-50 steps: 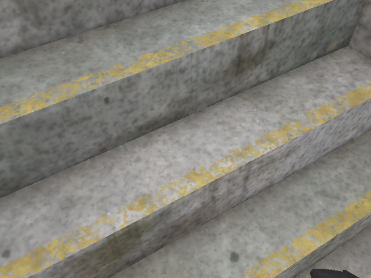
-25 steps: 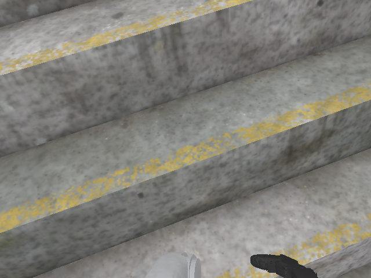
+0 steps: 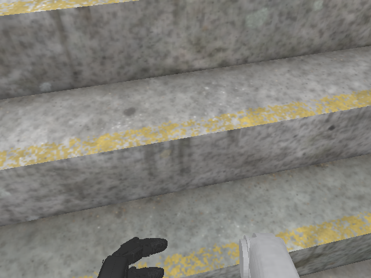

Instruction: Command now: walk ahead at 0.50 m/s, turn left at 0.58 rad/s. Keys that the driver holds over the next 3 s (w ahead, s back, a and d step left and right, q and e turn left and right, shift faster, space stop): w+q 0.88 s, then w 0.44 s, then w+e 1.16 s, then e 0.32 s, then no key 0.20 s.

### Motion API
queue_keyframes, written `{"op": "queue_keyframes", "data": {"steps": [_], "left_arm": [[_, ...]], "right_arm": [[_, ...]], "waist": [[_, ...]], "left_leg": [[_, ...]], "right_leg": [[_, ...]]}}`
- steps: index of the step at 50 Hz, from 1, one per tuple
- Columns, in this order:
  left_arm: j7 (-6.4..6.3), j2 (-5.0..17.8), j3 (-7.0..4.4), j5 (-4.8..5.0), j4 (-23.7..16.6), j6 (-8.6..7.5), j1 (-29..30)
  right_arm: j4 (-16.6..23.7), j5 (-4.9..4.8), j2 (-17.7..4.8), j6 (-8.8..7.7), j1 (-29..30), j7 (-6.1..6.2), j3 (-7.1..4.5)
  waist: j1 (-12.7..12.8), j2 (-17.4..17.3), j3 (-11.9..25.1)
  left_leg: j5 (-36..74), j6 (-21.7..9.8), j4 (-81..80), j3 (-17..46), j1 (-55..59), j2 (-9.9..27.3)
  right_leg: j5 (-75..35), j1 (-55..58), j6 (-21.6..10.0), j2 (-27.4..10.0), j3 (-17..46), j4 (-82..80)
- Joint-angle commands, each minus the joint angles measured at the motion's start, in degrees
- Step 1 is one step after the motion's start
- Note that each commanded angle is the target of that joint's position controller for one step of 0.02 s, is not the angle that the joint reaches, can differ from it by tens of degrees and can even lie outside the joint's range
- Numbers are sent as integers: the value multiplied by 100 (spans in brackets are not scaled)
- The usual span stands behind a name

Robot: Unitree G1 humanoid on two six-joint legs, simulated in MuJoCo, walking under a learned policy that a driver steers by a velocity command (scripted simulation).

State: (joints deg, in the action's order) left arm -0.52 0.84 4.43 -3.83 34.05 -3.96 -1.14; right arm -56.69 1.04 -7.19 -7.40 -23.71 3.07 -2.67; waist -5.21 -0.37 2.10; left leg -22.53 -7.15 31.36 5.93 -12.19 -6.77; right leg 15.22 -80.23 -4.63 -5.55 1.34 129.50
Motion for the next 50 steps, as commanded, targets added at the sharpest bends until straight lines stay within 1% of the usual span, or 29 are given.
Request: {"op": "queue_keyframes", "data": {"steps": [1, 2, 4, 5, 6, 7, 8, 9, 11, 12, 14, 18, 20, 25, 28, 29, 30, 31, 32, 33, 34, 35, 36, 37, 38, 40, 41, 45, 50], "left_arm": [[100, 104, 16, -54, -1447, -104, 2288], [92, 157, -29, -70, -1614, -19, 2264], [48, -44, 116, 293, -1566, 171, 1699], [-53, 534, -279, 414, -913, 150, 65], [-115, 1084, -560, 564, -677, 182, -1213], [-87, 1693, -830, 429, -443, 135, -1914], [-200, 2187, -995, 38, -127, 83, -2415], [-261, 2363, -1092, 149, -275, 224, -1677], [-150, 1423, -907, 378, 347, 240, -455], [-151, 1037, -800, 296, 783, 186, -273], [-106, 252, -547, 126, 1556, 41, -442], [82, 1272, -850, 163, 2016, -508, -926], [47, 1353, -857, 173, 2107, -571, -1175], [-36, 1622, -916, 135, 2167, -574, -1779], [-145, 1812, -1040, 149, 2429, -530, -2540], [-163, 2102, -1087, 320, 2375, -473, -2593], [-165, 1880, -1027, 379, 2325, -393, -2348], [-179, 1907, -962, 534, 2137, -308, -2153], [-149, 2400, -993, 585, 1986, -340, -2374], [23, 2753, -1085, 648, 1757, -414, -2053], [219, 2946, -1175, 679, 1314, -481, -1622], [513, 2460, -1110, 523, 795, -640, -1177], [670, 1959, -1133, 315, 279, -597, -409], [556, 989, -923, 82, -113, -539, -260], [382, 680, -784, 62, -408, -453, 29], [128, 245, -497, -50, -446, -332, -365], [51, 630, -482, -303, -289, -338, -97], [70, 838, -411, 51, -374, -231, 301], [149, 207, -127, 36, -442, -51, 798]], "right_arm": [[134, -92, -489, 50, -859, 130, -206], [219, -101, -652, 33, -742, 156, -256], [365, -268, -737, 105, -118, 153, -317], [658, -258, -995, -42, 6, 26, -340], [777, -389, -1829, -239, 240, -148, -600], [841, -450, -1994, -445, 519, -347, -717], [1220, -629, -1243, -446, 993, -553, -543], [1495, -62, -1008, -427, 1178, -596, -507], [1958, 339, -107, -204, 1246, -555, -245], [2163, 384, 262, -23, 1362, -458, -70], [2136, 220, 418, 283, 1082, -350, 129], [2243, -40, 228, 495, 1523, -171, 87], [2456, -74, 39, 588, 1964, -127, 36], [2785, -39, -114, 643, 2858, -103, 30], [3328, 116, 119, 860, 3528, -137, 149], [3421, 19, 273, 942, 3539, -226, 333], [3375, -21, 337, 952, 3484, -267, 381], [3013, -152, 157, 986, 3068, -287, 312], [2690, -33, 21, 979, 1816, -215, 202], [2448, 3, -467, 873, 505, -199, 12], [2361, -29, -892, 853, 184, -108, -163], [2519, 1, -1509, 903, 394, -10, -393], [2732, -8, -2021, 966, 1072, 13, -671], [2675, 47, -1935, 964, 1744, -46, -599], [2319, 106, -1652, 812, 1692, -84, -547], [1415, 30, -746, 519, 1342, -217, -292], [1253, -184, -500, 434, 749, -207, -233], [866, -145, -794, 231, -537, 23, -343], [915, 22, -331, -100, -749, 15, -119]], "waist": [[-408, -132, -831], [-338, -322, -547], [188, -823, 324], [722, -593, 1636], [1525, -691, 2683], [1961, -427, 3254], [2126, 1371, 3225], [1822, 2165, 3308], [634, 884, 2025], [300, 868, 652], [-234, 190, -376], [-170, 451, -552], [-127, 58, -748], [171, -291, -658], [479, 563, -290], [663, 945, -155], [616, 821, -283], [545, 481, 91], [152, 934, 964], [-367, 1251, 1966], [-590, 1274, 2191], [-347, 56, 2390], [-325, -405, 2455], [67, -539, 2366], [221, -460, 1797], [730, 106, 164], [150, 243, -216], [-53, -147, 690], [268, -24, 882]], "left_leg": [[859, -974, -2090, 2261, 635, 1508], [1789, -988, -2277, 2115, 644, 1554], [4810, -857, -3064, 957, -1265, 1286], [8920, -740, -1680, 829, -821, 1372], [10318, -627, -368, 1002, -119, 1575], [10015, -453, 1034, 1000, -165, 1371], [7319, 25, 3458, 775, -2368, 267], [2544, 291, 7061, 466, -2670, -315], [3045, 120, 8847, 414, -4115, 330], [2756, -80, 9041, 483, -4698, 394], [2453, -153, 9184, 442, -4989, 439], [1952, -98, 10431, 113, -5896, 399], [1490, -148, 10612, 291, -6409, 521], [832, -182, 9256, -118, -6788, 558], [376, -268, 8081, -938, -6886, 1088], [-578, -352, 6748, -1483, -6361, 1389], [-779, -418, 5527, -1767, -5132, 1345], [-1206, -325, 4618, -2353, -3468, 832], [-1570, -388, 5224, -2338, -2385, 285], [-1485, -517, 4359, -1530, -1232, -153], [-1553, -750, 3142, 217, -488, 26], [-3272, -1001, 707, 3328, 102, 1052], [-4734, -882, -1308, 5694, 66, 1471], [-3982, -319, -1525, 5398, -135, 1672], [-3306, -35, -1099, 4635, -557, 1590], [-2022, 78, -66, 3021, -1522, 1050], [-255, 270, 56, 2521, -1138, 204], [4714, -67, -68, 2095, 1993, 542], [3598, -64, -547, 2265, 1500, 1119]], "right_leg": [[491, -1170, 77, -267, -51, -1551], [392, -532, 31, -290, -151, -2063], [1616, 4229, -372, 144, -915, -5204], [1678, 6124, -396, 594, -926, -4979], [1170, 7014, -332, 667, -825, -5925], [1263, 7932, -358, 462, -64, -6739], [1249, 8995, -1171, -1205, 3199, -8622], [1161, 7956, -1391, -1888, 5456, -10389], [3802, 6735, -943, -1700, 3950, -9679], [3754, 5429, -640, -1573, 2919, -9565], [2507, 4392, -169, -1342, 1349, -9732], [168, 5269, -521, -1819, 251, -11366], [142, 5793, -376, -1780, -371, -11827], [-1, 6977, -223, -1366, -1470, -12241], [-654, 8279, -338, -1326, -1689, -12857], [-1245, 8560, -522, -1389, -1902, -13470], [-1999, 8022, -630, -1144, -2262, -13578], [-4632, 7521, -872, -1058, -2398, -13039], [-9021, 8001, -1080, -1564, -2164, -11594], [-10546, 8274, -936, -1613, -1930, -9765], [-9527, 7056, -603, -1156, -1600, -8182], [-4842, 5588, -133, -326, -1162, -6375], [-1358, 4102, 242, 615, 28, -3145], [-1568, 3360, 323, 506, 796, -951], [-2085, 2870, 180, 503, 755, -160], [-2316, 1913, -110, 501, 488, 175], [-1887, 2435, -65, 399, 360, -1261], [-383, 1654, 207, 880, 52, -2183], [-384, 913, 169, 791, -204, -1255]]}}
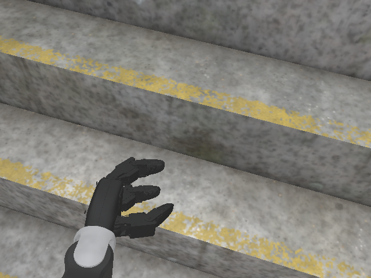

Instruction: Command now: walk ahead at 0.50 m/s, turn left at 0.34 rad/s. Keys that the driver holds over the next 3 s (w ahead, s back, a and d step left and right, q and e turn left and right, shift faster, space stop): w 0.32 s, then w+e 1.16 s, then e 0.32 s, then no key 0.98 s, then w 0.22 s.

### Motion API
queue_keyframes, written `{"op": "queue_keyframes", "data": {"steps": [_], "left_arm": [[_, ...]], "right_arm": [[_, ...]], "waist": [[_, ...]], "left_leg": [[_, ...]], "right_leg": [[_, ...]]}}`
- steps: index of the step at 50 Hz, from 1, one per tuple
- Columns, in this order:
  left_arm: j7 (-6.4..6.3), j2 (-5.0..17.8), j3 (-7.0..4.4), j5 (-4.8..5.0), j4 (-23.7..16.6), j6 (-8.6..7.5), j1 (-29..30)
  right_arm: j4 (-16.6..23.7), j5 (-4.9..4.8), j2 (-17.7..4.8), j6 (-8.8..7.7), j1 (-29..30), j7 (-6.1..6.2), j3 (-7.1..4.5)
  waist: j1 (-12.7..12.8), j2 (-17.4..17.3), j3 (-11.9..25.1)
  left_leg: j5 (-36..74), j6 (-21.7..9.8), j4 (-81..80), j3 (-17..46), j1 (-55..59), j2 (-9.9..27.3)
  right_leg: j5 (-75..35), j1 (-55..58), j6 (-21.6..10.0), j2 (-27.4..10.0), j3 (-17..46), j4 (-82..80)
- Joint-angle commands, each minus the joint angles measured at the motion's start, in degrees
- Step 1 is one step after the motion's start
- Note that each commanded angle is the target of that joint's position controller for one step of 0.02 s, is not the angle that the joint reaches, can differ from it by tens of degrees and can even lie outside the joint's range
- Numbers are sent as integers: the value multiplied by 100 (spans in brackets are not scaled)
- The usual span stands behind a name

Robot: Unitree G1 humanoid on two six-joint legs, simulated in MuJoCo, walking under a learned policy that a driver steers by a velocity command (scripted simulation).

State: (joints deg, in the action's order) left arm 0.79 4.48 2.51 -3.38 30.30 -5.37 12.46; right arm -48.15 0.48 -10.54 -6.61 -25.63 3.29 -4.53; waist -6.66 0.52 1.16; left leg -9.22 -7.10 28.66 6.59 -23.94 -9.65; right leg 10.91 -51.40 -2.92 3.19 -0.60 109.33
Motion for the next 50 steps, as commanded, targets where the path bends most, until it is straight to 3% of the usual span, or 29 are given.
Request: {"op": "queue_keyframes", "data": {"steps": [1, 4, 6, 9, 13, 14, 15, 17, 18, 19, 20, 21, 22, 23, 25, 28, 30, 33, 35, 36, 38, 39, 40, 41, 42, 43, 44, 47, 50], "left_arm": [[-20, -240, 70, -18, -51, 126, -506], [-167, -422, 85, -24, -313, 191, 94], [-209, -536, 127, -32, -435, 280, 447], [-253, -636, 204, 146, -842, 501, 1396], [-242, -863, 227, 229, -349, 597, 312], [-205, -490, 167, 313, -39, 526, -216], [-250, -301, 74, 432, 2, 477, -263], [-311, 199, -159, 577, 379, 602, -1273], [-295, 297, -276, 541, 606, 406, -1380], [-343, 551, -359, 511, 864, 516, -2450], [-405, 957, -552, 432, 1269, 677, -3205], [-389, 1236, -724, 373, 1818, 846, -3748], [-452, 1113, -738, 251, 1829, 924, -2624], [-495, 866, -668, 164, 1606, 863, -1701], [-527, 263, -500, 108, 2008, 569, -1492], [-479, 606, -552, 85, 2243, 223, -1529], [-449, 1049, -653, 158, 2123, 84, -1378], [-510, 1351, -818, 117, 1917, 90, -1610], [-543, 1592, -972, 12, 1759, 224, -2124], [-652, 1536, -1031, 24, 1584, 386, -2159], [-705, 861, -880, 5, 1686, 442, -2476], [-380, 162, -676, -21, 1572, 278, -2941], [-296, 182, -661, 163, 1185, 160, -3169], [-386, 134, -636, 107, 832, 80, -2353], [-270, 332, -591, 8, 673, 54, -1865], [-156, 358, -537, -75, 146, 200, -789], [-62, 560, -548, -67, -174, 298, -1153], [-112, 1090, -659, -72, -220, 646, -1460], [-58, 981, -637, -51, -272, 648, -1142]], "right_arm": [[69, 149, -84, -235, -598, -33, 51], [-40, 176, -317, -347, -507, -214, -23], [-225, 68, -43, -325, -672, -261, 72], [-586, 53, 45, -148, -915, -115, 127], [-1002, -15, -52, -27, -1690, 227, 37], [-546, -169, 60, 58, -596, 215, 76], [-404, -270, -46, 64, -539, 220, 58], [-572, -391, -598, -131, -1124, 161, -28], [-543, -490, -274, -164, -1555, 7, -9], [-497, -497, -760, -285, -1280, -147, -88], [-306, -440, -931, -380, -687, -264, -152], [-127, -245, -916, -406, 471, -330, -181], [335, 183, -170, -270, 1365, -457, -51], [1128, 390, 378, -81, 1898, -484, 163], [1719, 534, 803, 165, 1876, -402, 483], [1107, 239, 405, 308, 368, -338, 438], [1120, 64, 231, 332, 482, -363, 412], [1342, 51, 212, 357, 1017, -461, 432], [1407, 14, 88, 281, 1191, -556, 472], [1355, -204, 132, 270, 1064, -506, 511], [315, -337, 122, 353, -588, -338, 358], [132, -22, -147, 233, -1028, -366, 305], [574, 146, -673, 147, -250, -324, 164], [798, 227, -76, 66, 478, -295, 354], [676, 207, -170, -81, 568, -295, 316], [342, 362, -191, -151, 571, -162, 223], [222, 407, -573, -277, 387, 2, 106], [196, 335, -499, -429, 493, -23, -6], [185, 372, -429, -351, 252, -45, 23]], "waist": [[443, -228, 1019], [395, -287, 374], [307, 99, -216], [-155, -488, -725], [52, -1058, 220], [596, -584, 495], [638, -673, 817], [1046, -1097, 1538], [563, -960, 1882], [1124, -896, 2625], [1476, -145, 2800], [2091, 1293, 2380], [1458, 1465, 1496], [987, 751, 515], [127, -112, -717], [-418, -444, -719], [-462, -306, -586], [-211, 151, -70], [185, 404, 154], [108, 737, 194], [-286, -850, 751], [130, -1442, 1136], [448, -2471, 1521], [526, -975, 876], [599, -19, 564], [478, -201, 375], [884, -339, 615], [1045, -455, 540], [768, -221, 5]], "left_leg": [[1449, -268, -476, 2557, 2500, 1625], [-756, -509, -837, 2699, 1952, 1872], [-1479, -30, -1084, 2294, 1210, 1539], [-600, -176, -2274, 1939, 197, 1373], [2753, -622, -2305, 1241, 2812, 1980], [6172, -246, -2176, -90, 1884, 1634], [9028, -361, -1829, 10, 1253, 1726], [11498, -488, -736, 178, 2245, 2216], [11116, -96, 304, 475, 1112, 1890], [10117, -32, 722, 267, 1104, 1835], [8891, 102, 1528, 140, 583, 1440], [4335, 132, 4304, -221, -310, 693], [800, 469, 7943, 67, -1913, 47], [478, 320, 9263, 342, -2727, 163], [-162, 192, 9288, 527, -3443, 686], [297, 551, 8455, -93, -2919, 982], [576, 663, 7522, -421, -2581, 1238], [1002, 596, 6256, -477, -2254, 1539], [-698, 490, 3811, -1391, -1373, 1345], [-1980, 366, 1664, -1323, 72, 1285], [-450, 695, 942, -2506, 2008, 622], [-2592, 522, 1360, 54, 2570, 1643], [-4279, -5, -1508, 4381, 2236, 3594], [-2048, 14, -1534, 4068, 1353, 3611], [-1210, -4, -986, 2565, 1315, 2925], [884, -94, 24, 1057, 653, 2135], [1137, -409, 77, 1467, 1559, 2409], [-271, -343, 227, 1975, 1521, 2562], [-568, -390, -18, 1410, 1201, 2258]], "right_leg": [[21, -2309, -29, -54, -27, 1674], [130, -3887, -172, -195, 46, 4167], [-327, -3891, -188, -408, -140, 3349], [-463, -2914, -189, -382, -1096, 1647], [929, -2517, -531, -492, -664, 637], [1389, -265, -635, -169, -1295, -1142], [2259, 1256, -639, 245, -1444, -1955], [2718, 2190, -539, 547, -1354, -2898], [2297, 3687, -877, 125, -610, -3448], [2640, 4341, -899, 265, -16, -4151], [3171, 4857, -1041, 308, 284, -4496], [2731, 4500, -1485, -146, 1308, -5418], [4041, 3196, -2232, -935, 3776, -7137], [5304, 1704, -2149, -1146, 4590, -7891], [5051, 358, -1454, -1203, 4024, -8002], [3865, -160, -1186, -1083, 2522, -8066], [3536, -299, -1158, -990, 1868, -8013], [3605, 225, -1195, -969, 1947, -7697], [3931, 614, -1070, -667, 1473, -7616], [3746, 128, -769, -434, 1082, -7432], [4017, 175, -809, 299, 454, -4585], [1929, -409, -421, 270, 567, -2175], [997, -1139, -127, 119, 671, -207], [420, -711, 237, 24, 251, 1333], [203, -784, 304, -150, 62, 1033], [775, -223, 304, -133, 114, 917], [1332, -752, 207, -229, 513, 479], [702, -477, 215, -323, 1018, -102], [376, -266, 193, -112, 626, -1038]]}}
Over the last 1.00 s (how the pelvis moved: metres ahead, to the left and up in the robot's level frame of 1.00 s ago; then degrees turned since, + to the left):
0.39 0.10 0.43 31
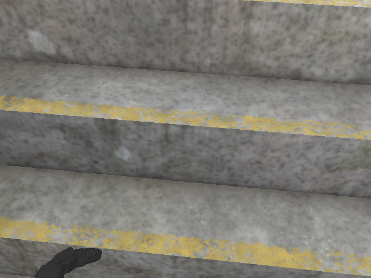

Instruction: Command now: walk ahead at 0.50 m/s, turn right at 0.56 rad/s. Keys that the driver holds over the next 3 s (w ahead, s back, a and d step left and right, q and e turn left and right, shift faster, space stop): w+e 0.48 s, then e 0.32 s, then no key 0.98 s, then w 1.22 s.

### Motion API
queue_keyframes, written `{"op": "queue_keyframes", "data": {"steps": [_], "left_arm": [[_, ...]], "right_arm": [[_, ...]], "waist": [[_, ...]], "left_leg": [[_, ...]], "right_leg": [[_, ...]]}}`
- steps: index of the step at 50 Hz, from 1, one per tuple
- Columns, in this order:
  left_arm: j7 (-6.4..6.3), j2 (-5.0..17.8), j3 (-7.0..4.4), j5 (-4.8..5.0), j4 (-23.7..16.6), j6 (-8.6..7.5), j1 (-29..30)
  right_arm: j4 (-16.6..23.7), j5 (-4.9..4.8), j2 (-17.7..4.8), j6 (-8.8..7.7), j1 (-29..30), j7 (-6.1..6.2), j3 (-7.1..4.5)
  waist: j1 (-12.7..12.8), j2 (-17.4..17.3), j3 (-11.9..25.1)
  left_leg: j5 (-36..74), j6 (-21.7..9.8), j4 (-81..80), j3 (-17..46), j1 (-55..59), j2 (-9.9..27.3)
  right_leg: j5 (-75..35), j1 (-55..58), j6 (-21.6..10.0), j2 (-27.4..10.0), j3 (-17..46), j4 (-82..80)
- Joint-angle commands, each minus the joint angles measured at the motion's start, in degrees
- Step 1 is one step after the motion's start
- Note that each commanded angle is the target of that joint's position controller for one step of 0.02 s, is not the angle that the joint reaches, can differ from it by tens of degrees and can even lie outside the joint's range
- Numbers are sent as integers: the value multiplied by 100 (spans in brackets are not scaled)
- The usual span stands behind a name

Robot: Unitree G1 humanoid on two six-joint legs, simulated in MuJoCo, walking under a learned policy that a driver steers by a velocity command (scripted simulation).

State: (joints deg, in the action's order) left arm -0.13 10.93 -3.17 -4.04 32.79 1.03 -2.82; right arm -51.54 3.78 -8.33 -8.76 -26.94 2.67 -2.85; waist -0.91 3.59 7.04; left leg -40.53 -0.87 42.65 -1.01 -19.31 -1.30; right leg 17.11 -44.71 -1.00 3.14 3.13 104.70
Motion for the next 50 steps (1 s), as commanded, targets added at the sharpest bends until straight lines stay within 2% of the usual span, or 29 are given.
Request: {"op": "queue_keyframes", "data": {"steps": [1, 4, 6, 7, 8, 9, 10, 11, 12, 15, 19, 20, 22, 23, 24, 25, 26, 27, 28, 29, 30, 32, 34, 37, 42, 47, 48, 49, 50], "left_arm": [[52, 254, -37, 37, -608, 28, 556], [155, 118, 188, 270, -784, 5, 547], [59, 416, -12, 559, -119, 12, -1088], [-101, 520, -154, 440, 300, -42, -2065], [-87, 608, -242, 356, 828, -140, -2805], [-60, 593, -149, 281, 788, -237, -2439], [-144, 951, -221, 130, 703, -180, -2162], [-186, 1157, -254, 184, 574, -247, -1686], [-167, 796, -187, 236, 612, -342, -1431], [-109, 352, -42, 343, 1105, -657, -1365], [0, 498, -117, 191, 1678, -820, -1885], [-30, 359, -102, 334, 1840, -767, -2197], [-269, 192, -101, 522, 2097, -639, -2838], [-350, 305, -129, 585, 1995, -574, -2368], [-386, 406, -126, 733, 1775, -700, -2344], [-325, 1094, -340, 633, 1651, -857, -2128], [-163, 1329, -471, 681, 1517, -986, -1904], [10, 1102, -457, 691, 1310, -1056, -1956], [157, 998, -465, 593, 1115, -1149, -1376], [225, 653, -400, 66, 760, -1160, -838], [181, 272, -375, -44, 302, -936, -453], [69, -372, -38, -130, 64, -452, -736], [-7, -503, 74, -13, 391, -126, -1579], [-136, -504, 99, 194, 229, -27, -1293], [-197, -22, -105, 173, -326, 60, -760], [99, -29, 13, 523, -416, -7, -762], [52, 142, -94, 521, 80, -13, -1632], [145, 229, -97, 269, 403, -146, -2023], [50, 467, -109, 195, 121, -192, -1936]], "right_arm": [[521, 85, -741, -93, 314, 57, -180], [548, 214, -1044, 123, 472, 179, -222], [813, 8, -1121, 321, 646, 279, -212], [899, -130, -1118, 332, 1031, 156, -224], [1093, -38, -663, 264, 1816, -77, -86], [1489, 90, 290, 171, 2245, -168, 223], [1830, -59, 90, 174, 1624, -225, 202], [2095, 59, -85, 154, 1671, -308, 291], [2265, 108, -220, 140, 2370, -344, 289], [2382, 74, 200, 326, 2615, -276, 453], [2810, -54, 513, 429, 3526, -64, 593], [3156, 30, 603, 444, 4232, -52, 708], [3512, -160, 693, 475, 5019, -77, 803], [3228, -389, 751, 522, 4082, -99, 916], [2866, -546, 456, 508, 3450, -44, 747], [2588, -536, 72, 586, 1953, 62, 459], [2380, -517, -349, 498, 1450, 34, 292], [2090, -385, -768, 414, 1277, 33, 76], [1969, -315, -1117, 556, 1048, 112, -102], [1975, -313, -944, 755, 1523, 75, -118], [1880, -282, -715, 867, 2271, 149, -88], [1188, -285, -214, 808, 2675, 198, 16], [845, -160, 44, 608, 3059, 85, 107], [481, -192, -209, 343, 2791, -18, 14], [791, -130, -915, 300, 2533, 29, -262], [1010, -105, -1417, 811, 1657, 312, -412], [774, -132, -1202, 933, 1234, 269, -380], [802, -73, -701, 1007, 1046, 46, -235], [1199, -226, -325, 1003, 1002, -115, -118]], "waist": [[112, -674, -597], [296, -1160, -445], [530, -983, -25], [1012, -819, 138], [1523, 144, -114], [975, 249, -295], [409, 909, 391], [92, 430, -55], [215, 265, -550], [-147, -319, -1600], [120, -284, -1228], [269, -509, -1330], [659, -346, -1247], [171, 53, -509], [50, -101, 235], [-697, 283, 1485], [-819, -80, 2395], [-578, -845, 3161], [-1085, -2486, 3618], [-764, -1833, 3019], [-271, -1153, 2171], [548, 15, -326], [1052, -218, -959], [1039, -570, -1197], [800, -826, -606], [312, -1563, -178], [382, -640, 117], [243, 509, -74], [156, 1391, 283]], "left_leg": [[2760, -1011, -1428, 2080, 914, 1373], [4229, -1074, -1867, 1040, 392, 1094], [5808, -1249, -633, 927, -825, 1084], [6229, -1092, 1032, 547, -1588, 745], [2550, -722, 4431, -163, -3422, -27], [2769, -364, 6770, 238, -4663, 165], [2905, -35, 7696, 314, -4816, 10], [3136, 182, 7445, 255, -5281, 274], [3227, 177, 8617, 128, -5647, 223], [3512, -161, 8994, 311, -6054, 567], [2518, -452, 9762, -42, -6806, 453], [2329, -535, 8185, -186, -6322, 598], [1813, -629, 6371, -406, -5141, 534], [1405, -778, 4248, -1018, -2350, 235], [946, -770, 3736, -973, -573, -205], [1018, -773, 3782, -548, 192, -232], [1301, -837, 2708, -194, 1220, -77], [627, -1209, 1716, 1189, 2500, 665], [852, -1870, 208, 3330, 2588, 1789], [1026, -1705, -570, 3719, 1621, 1885], [-357, -1585, -691, 3794, 771, 2114], [-898, -859, -469, 2562, -1577, 1881], [-213, -772, -366, 1321, -2745, 1601], [747, -830, -794, 622, -2419, 1787], [584, -832, -1327, 886, -1174, 2508], [644, -298, -1345, -150, -232, 1858], [787, -385, -457, -515, -409, 1586], [800, -268, 972, -838, -810, 1122], [1278, 244, 1691, -383, -1665, 862]], "right_leg": [[-161, -1022, 3, -83, 146, -800], [2230, 822, -228, -170, -952, -4183], [1001, 3743, -408, 66, -1508, -6528], [-98, 5011, -623, 31, -1161, -7594], [-975, 5777, -1085, -310, -104, -7675], [-2823, 5289, -757, -926, 986, -6821], [-2112, 5023, -1141, -1870, 2857, -8230], [440, 4522, -1135, -2015, 3272, -8867], [1945, 3651, -1492, -1942, 3575, -9283], [664, 2328, -1195, -1482, 2370, -8940], [-401, 2873, -1129, -1259, 1828, -9117], [-577, 2581, -970, -1030, 1566, -9520], [-2146, 2515, -1207, -1019, 1556, -10337], [-4382, 1707, -1285, -872, 637, -10733], [-8101, 1764, -1311, -839, 635, -9813], [-11384, 2820, -1275, -1309, 841, -8597], [-11491, 2932, -1113, -1184, 1019, -7166], [-9920, 1864, -705, -526, 1228, -5616], [-3892, 1399, -311, 558, 669, -2274], [-1940, 468, -178, 497, 1072, 354], [-2044, -428, -246, 344, 906, 1233], [-2088, -902, -386, -84, 730, 562], [-1789, -627, -387, 13, 439, 951], [-2211, -1177, -235, -80, 505, 630], [-2423, -1073, -41, -715, 686, -506], [188, 1854, -218, -1003, -917, -6424], [43, 3163, -143, -312, -1860, -6894], [114, 3282, -91, -431, -854, -6733], [-1300, 3689, -480, -1915, 1707, -7510]]}}
Over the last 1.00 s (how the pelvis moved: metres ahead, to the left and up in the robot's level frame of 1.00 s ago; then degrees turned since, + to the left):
0.25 0.06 0.18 -16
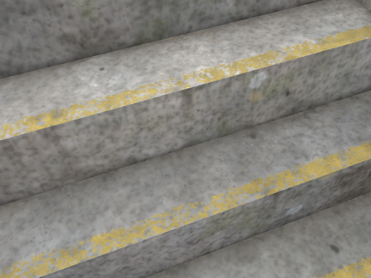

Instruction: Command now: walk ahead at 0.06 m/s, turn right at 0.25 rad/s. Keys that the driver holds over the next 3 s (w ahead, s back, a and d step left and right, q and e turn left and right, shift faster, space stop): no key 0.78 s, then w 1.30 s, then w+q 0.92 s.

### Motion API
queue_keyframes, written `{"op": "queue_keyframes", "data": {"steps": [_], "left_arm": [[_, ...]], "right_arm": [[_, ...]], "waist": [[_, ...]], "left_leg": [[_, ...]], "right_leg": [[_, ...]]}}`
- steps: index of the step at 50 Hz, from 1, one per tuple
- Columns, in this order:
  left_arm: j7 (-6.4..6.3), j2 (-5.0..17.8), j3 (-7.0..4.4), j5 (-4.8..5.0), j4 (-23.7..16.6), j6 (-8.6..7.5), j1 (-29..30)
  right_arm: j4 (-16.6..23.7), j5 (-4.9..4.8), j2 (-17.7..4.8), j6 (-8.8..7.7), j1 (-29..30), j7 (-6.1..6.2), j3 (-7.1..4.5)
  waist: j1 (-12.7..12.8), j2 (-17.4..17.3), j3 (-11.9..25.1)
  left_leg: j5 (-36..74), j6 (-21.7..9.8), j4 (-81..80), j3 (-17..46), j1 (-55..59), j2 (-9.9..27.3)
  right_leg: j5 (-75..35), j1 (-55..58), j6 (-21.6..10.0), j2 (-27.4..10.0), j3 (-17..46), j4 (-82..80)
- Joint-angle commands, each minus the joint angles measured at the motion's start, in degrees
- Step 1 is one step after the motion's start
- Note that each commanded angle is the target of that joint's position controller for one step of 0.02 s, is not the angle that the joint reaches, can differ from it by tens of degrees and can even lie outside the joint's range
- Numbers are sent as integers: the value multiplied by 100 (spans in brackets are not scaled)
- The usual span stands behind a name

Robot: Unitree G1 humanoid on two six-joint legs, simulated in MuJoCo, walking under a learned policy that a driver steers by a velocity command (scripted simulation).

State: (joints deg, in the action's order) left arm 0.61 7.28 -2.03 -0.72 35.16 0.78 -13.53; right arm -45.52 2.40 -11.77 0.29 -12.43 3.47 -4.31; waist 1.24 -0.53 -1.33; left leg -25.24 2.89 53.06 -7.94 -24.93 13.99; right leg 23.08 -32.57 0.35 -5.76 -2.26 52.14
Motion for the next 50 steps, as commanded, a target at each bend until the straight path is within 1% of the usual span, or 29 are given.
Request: {"op": "queue_keyframes", "data": {"steps": [1, 2, 3, 4, 5, 6, 8, 9, 10, 12, 13, 14, 15, 16, 17, 18, 19, 21, 22, 23, 25, 28, 31, 39, 41, 44, 46, 48, 50], "left_arm": [[-145, 737, -177, -170, -255, -223, -776], [-183, 710, -109, -270, -396, -258, -202], [-198, 639, -64, -302, -451, -300, 310], [-230, 722, -80, -242, -419, -317, 448], [-339, 866, -105, -197, -403, -316, 282], [-360, 855, -144, -105, -221, -305, 71], [-406, 616, -85, -51, -93, -330, -288], [-442, 606, -76, -68, -67, -354, -423], [-483, 618, -92, -91, -14, -343, -553], [-539, 745, -172, -111, 82, -188, -572], [-588, 749, -169, -188, -68, -155, -421], [-525, 444, -108, -54, 72, -126, -430], [-444, 202, -33, 9, 220, -185, -514], [-302, 74, -21, 52, 297, -282, -490], [-171, 33, -23, 84, 386, -318, -499], [-117, 120, -26, 100, 450, -305, -791], [-157, 384, -64, 9, 527, -306, -712], [-222, 591, -111, -39, 688, -311, -675], [-219, 520, -91, -63, 732, -326, -683], [-203, 474, -74, -31, 827, -362, -657], [-184, 357, -62, -4, 983, -410, -786], [-182, 266, -59, 3, 1158, -398, -885], [-223, 318, -47, -6, 1274, -363, -993], [-239, 293, 23, -23, 1498, -360, -1165], [-253, 327, 9, -20, 1561, -338, -1188], [-269, 557, -88, 2, 1570, -290, -1173], [-239, 542, -91, 27, 1474, -289, -974], [-195, 439, -53, 21, 1327, -338, -695], [-106, 371, -35, -12, 1236, -391, -603]], "right_arm": [[576, -193, 96, 44, -262, -242, 45], [464, -275, 124, 32, -178, -244, 6], [424, -281, 188, 39, 51, -223, 1], [483, -181, 204, 53, 201, -196, -1], [676, -74, 243, 90, 453, -171, 31], [724, -56, 92, 108, 324, -127, 33], [645, -69, 5, 148, -20, -107, 26], [732, -84, -6, 152, 4, -102, 56], [793, -122, 14, 171, 46, -72, 87], [766, -199, 36, 250, -184, 70, 131], [629, -252, 59, 239, -302, 101, 137], [352, -317, 113, 198, -542, 122, 162], [170, -185, 243, 185, -817, 149, 190], [151, -127, 272, 125, -859, 150, 247], [289, -137, 220, 38, -599, 158, 284], [365, -185, 123, -22, -298, 152, 260], [391, -251, 227, -82, -196, 120, 291], [297, -251, 129, -138, -419, 92, 241], [212, -244, 86, -166, -545, 116, 227], [236, -183, 114, -242, -519, 89, 247], [152, -167, 91, -302, -674, 79, 228], [28, -187, 113, -302, -840, 104, 227], [-98, -182, 93, -274, -984, 111, 230], [-342, -167, 82, -173, -1059, 108, 314], [-395, -159, 47, -160, -1060, 102, 315], [-417, -165, -193, -141, -1100, 87, 232], [-442, -167, -374, -131, -1257, 69, 165], [-483, -155, -552, -90, -1385, 78, 84], [-543, -205, -575, -93, -1401, 55, 50]], "waist": [[194, 1814, 1498], [-11, 1416, 1211], [-128, 1351, 871], [-166, 1313, 686], [-137, 803, 459], [-152, 664, 144], [-104, 623, 217], [-60, 560, 237], [1, 756, 258], [-40, 1217, 256], [-78, 1208, 419], [-37, 1072, 490], [-165, 832, 292], [-173, 367, 264], [-91, 53, 278], [161, -964, 147], [83, -724, -7], [-38, -447, -113], [-75, -353, -83], [-68, -224, -100], [-77, -209, 185], [-87, -66, 181], [-99, 95, 85], [-93, 138, -39], [-105, 122, -55], [-148, 23, -230], [-281, -258, -399], [-401, -661, -529], [-400, -697, -503]], "left_leg": [[-104, 80, 1622, 521, -895, -879], [453, 151, 2382, 869, -800, -763], [785, 124, 3014, 1004, -881, -685], [809, 8, 3508, 1033, -1003, -709], [1015, -24, 3250, 1164, -1124, -790], [1116, -113, 3011, 891, -1294, -996], [927, -139, 2432, 850, -1197, -1140], [602, -111, 1691, 864, -1211, -1159], [246, -115, 954, 800, -1134, -1225], [-480, -251, -755, 577, -344, -1386], [-520, -382, -1718, 1044, 337, -1119], [57, -469, -2349, 459, 983, -1455], [970, -562, -2741, 712, 1356, -1274], [1763, -650, -3006, 1230, 1661, -929], [1573, -720, -3182, 1475, 1647, -745], [629, -841, -3186, 1716, 827, -723], [419, -854, -3369, 1679, 685, -772], [934, -841, -3382, 1532, 943, -841], [1316, -853, -3328, 1496, 1106, -827], [1873, -865, -3247, 1448, 1305, -803], [2285, -875, -3211, 1411, 1608, -770], [2169, -891, -3260, 1379, 1612, -772], [1954, -902, -3330, 1387, 1587, -772], [2080, -901, -3329, 1346, 1672, -771], [1316, -950, -3398, 1342, 1610, -850], [39, -1179, -3262, 1448, 1329, -914], [-892, -1426, -3435, 1943, 1333, -676], [-1705, -1706, -3795, 2675, 1463, -222], [-2121, -1978, -4043, 3182, 1228, 130]], "right_leg": [[-884, 1977, -1036, -1620, 3704, -3760], [-267, 1545, -1169, -1617, 3555, -3955], [-177, 1254, -1170, -1399, 2966, -3712], [-387, 1219, -1134, -1093, 2385, -3421], [112, 1234, -1120, -855, 2083, -3244], [-92, 1251, -1211, -668, 1745, -3097], [-707, 1705, -1297, -614, 1534, -2995], [-709, 2002, -1274, -630, 1574, -3094], [-786, 2255, -1272, -663, 1592, -3203], [-1313, 2227, -1217, -475, 1250, -3301], [-1630, 2110, -1198, -674, 1386, -3418], [-1495, 1810, -1257, -553, 1182, -3286], [-1295, 1420, -1054, -412, 1066, -3041], [-935, 988, -821, -334, 993, -2878], [-670, 854, -699, -141, 855, -2863], [-918, 1339, -559, -18, 584, -3088], [-1058, 1539, -514, 10, 576, -3058], [-1156, 1608, -502, 28, 588, -3140], [-1322, 1629, -503, 12, 595, -3194], [-1523, 1540, -498, -8, 556, -3212], [-1591, 1654, -517, -9, 519, -3228], [-1532, 1734, -517, -25, 494, -3262], [-1476, 1747, -519, -32, 498, -3283], [-1676, 1749, -524, -92, 505, -3368], [-1077, 1689, -585, -15, 489, -3413], [-120, 1292, -789, 160, 387, -3101], [242, 572, -854, 269, 261, -2647], [-28, -175, -825, 400, -52, -1875], [-381, -211, -812, 402, -243, -1355]]}}
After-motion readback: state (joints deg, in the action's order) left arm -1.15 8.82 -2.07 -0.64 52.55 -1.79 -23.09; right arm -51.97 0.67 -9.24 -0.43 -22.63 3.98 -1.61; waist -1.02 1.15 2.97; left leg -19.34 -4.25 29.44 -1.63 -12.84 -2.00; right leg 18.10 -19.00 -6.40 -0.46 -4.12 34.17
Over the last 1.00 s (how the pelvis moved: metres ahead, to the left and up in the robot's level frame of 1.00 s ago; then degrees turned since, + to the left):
0.18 -0.17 0.20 -28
